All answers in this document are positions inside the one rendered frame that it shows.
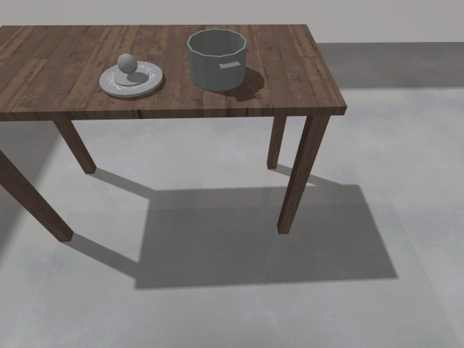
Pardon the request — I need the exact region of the knob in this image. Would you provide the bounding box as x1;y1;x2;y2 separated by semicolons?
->
117;54;138;74

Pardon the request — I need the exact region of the pot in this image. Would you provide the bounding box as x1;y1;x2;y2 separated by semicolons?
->
186;28;247;91

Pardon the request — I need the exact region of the lid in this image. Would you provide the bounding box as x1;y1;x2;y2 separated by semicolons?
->
99;61;163;97

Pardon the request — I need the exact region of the table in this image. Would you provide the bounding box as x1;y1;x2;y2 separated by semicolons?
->
0;24;347;242

